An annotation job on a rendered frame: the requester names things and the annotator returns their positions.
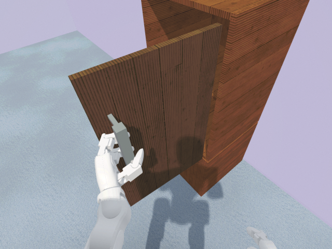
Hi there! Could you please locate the handle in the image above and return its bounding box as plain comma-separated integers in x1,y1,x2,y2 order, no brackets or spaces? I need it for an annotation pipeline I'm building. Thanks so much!
107,114,135,166

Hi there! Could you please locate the cupboard door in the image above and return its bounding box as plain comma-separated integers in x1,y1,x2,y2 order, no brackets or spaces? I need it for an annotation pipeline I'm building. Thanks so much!
68,23,223,206

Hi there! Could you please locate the robot right hand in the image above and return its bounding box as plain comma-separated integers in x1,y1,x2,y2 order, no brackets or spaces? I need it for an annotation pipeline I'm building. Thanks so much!
246,227,277,249

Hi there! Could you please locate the left robot forearm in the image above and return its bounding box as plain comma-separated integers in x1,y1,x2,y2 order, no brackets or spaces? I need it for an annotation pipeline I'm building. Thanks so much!
84,187,131,249

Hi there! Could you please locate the robot left hand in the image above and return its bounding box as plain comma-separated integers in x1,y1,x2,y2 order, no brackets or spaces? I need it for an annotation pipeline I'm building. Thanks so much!
94,132,144,192

